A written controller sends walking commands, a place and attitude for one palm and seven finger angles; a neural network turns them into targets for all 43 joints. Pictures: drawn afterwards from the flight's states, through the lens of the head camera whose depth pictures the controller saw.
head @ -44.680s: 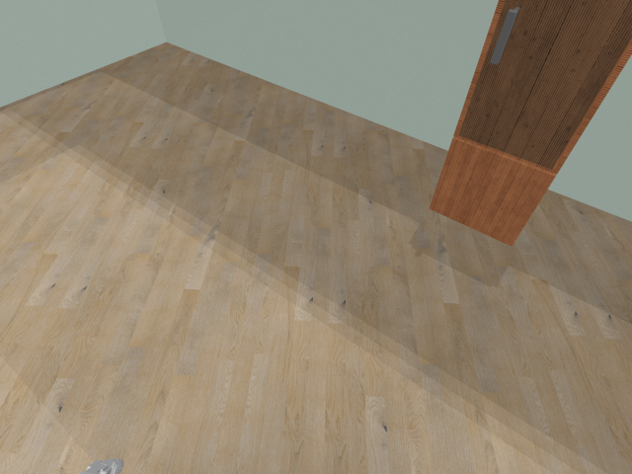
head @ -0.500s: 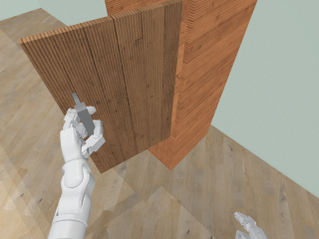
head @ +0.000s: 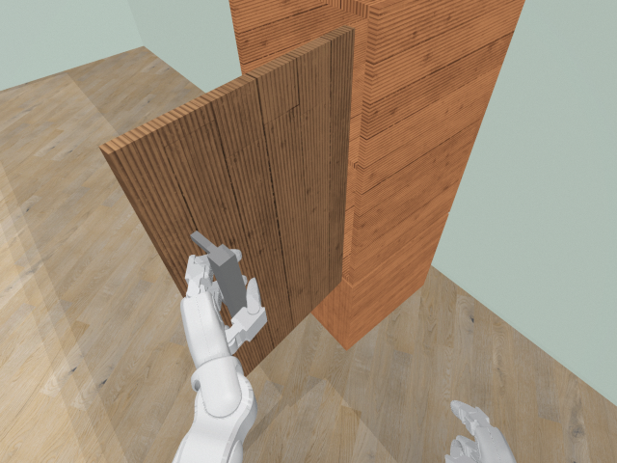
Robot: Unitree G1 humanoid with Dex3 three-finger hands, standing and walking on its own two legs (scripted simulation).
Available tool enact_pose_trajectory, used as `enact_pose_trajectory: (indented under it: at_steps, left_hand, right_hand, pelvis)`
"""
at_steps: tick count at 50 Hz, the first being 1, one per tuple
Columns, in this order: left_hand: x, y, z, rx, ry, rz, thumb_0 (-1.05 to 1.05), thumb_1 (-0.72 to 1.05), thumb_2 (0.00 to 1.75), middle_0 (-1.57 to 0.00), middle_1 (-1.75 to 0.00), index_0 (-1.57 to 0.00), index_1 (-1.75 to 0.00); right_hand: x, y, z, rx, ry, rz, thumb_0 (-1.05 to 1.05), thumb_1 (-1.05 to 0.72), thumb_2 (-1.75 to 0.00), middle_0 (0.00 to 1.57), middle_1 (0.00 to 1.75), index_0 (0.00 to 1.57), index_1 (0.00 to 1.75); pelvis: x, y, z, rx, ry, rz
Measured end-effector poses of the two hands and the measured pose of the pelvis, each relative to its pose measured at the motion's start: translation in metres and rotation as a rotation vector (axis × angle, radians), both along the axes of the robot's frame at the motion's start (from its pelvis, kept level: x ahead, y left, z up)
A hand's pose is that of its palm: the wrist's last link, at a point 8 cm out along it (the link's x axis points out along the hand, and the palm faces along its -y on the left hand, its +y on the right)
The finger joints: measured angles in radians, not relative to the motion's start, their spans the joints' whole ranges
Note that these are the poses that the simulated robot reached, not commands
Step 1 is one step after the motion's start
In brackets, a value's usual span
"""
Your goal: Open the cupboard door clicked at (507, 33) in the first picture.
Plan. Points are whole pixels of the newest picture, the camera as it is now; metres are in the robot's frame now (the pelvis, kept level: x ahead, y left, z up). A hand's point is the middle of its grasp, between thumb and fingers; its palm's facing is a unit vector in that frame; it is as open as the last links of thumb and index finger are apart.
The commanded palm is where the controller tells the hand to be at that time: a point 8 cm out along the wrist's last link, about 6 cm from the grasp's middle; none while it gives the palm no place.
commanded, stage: open thumb and fingers to let go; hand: left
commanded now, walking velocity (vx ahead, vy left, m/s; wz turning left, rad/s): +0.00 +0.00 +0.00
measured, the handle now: (222, 279) +0.33 +0.13 +0.07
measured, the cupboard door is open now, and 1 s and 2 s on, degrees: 98 98 99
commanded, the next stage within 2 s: slide the hand sideways off the handle in 0.74 s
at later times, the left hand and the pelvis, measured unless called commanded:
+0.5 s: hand (242, 295) +0.31 +0.10 +0.08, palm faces +0.37 -0.93 +0.01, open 13.4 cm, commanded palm +0.26 +0.14 +0.07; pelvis -0.03 +0.02 +0.00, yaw -1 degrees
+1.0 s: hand (240, 319) +0.28 +0.10 +0.07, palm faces -0.05 -0.99 -0.11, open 15.9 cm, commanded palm +0.26 +0.14 +0.07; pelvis -0.04 +0.05 -0.01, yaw -1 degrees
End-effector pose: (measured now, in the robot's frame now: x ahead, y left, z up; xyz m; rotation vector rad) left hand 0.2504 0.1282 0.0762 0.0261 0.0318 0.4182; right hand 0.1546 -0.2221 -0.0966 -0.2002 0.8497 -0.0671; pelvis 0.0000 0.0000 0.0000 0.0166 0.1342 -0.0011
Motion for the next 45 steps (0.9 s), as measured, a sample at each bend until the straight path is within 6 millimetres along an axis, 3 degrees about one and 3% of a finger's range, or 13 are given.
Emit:
enact_pose_trajectory:
  at_steps: [9, 20, 25, 35, 45]
  left_hand:
    - [0.004, 0.005, 0.003, -0.004, -0.020, -0.027, 0.01, 0.43, 0.71, -0.33, -1.28, -0.34, -1.29]
    - [0.012, 0.013, 0.001, -0.020, -0.034, -0.031, 0.00, -0.18, 0.44, -0.31, -1.23, -0.32, -1.23]
    - [0.016, 0.016, 0.001, -0.024, -0.039, -0.036, 0.00, -0.37, 0.36, -0.29, -1.14, -0.30, -1.14]
    - [0.017, 0.012, -0.001, -0.020, -0.040, -0.056, -0.01, -0.49, 0.31, -0.24, -0.77, -0.24, -0.77]
    - [0.014, 0.016, -0.002, 0.012, -0.046, -0.121, -0.01, -0.50, 0.30, -0.35, -0.56, -0.31, -0.57]
  right_hand:
    - [-0.025, -0.009, -0.006, -0.002, 0.024, -0.031, 0.01, -0.90, -0.90, 0.19, 0.30, 0.20, 0.30]
    - [-0.036, 0.002, -0.002, -0.010, 0.013, -0.034, 0.01, -0.90, -0.90, 0.20, 0.30, 0.20, 0.30]
    - [-0.037, 0.013, 0.000, -0.011, 0.002, -0.030, 0.01, -0.90, -0.90, 0.20, 0.30, 0.20, 0.30]
    - [-0.038, 0.038, 0.000, 0.005, -0.002, -0.018, 0.01, -0.90, -0.90, 0.20, 0.30, 0.20, 0.30]
    - [-0.038, 0.054, -0.004, 0.015, 0.012, 0.002, 0.01, -0.90, -0.90, 0.20, 0.30, 0.20, 0.30]
  pelvis:
    - [-0.013, -0.004, 0.002, 0.007, -0.008, 0.000]
    - [-0.026, 0.008, 0.003, -0.002, -0.011, -0.005]
    - [-0.030, 0.017, 0.002, -0.009, -0.009, -0.009]
    - [-0.032, 0.035, -0.002, -0.020, -0.005, -0.019]
    - [-0.035, 0.044, -0.005, -0.025, -0.002, -0.016]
